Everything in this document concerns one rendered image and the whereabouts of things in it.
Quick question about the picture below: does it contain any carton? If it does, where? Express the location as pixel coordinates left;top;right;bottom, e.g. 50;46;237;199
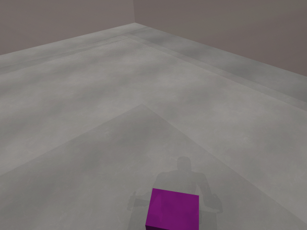
145;188;199;230

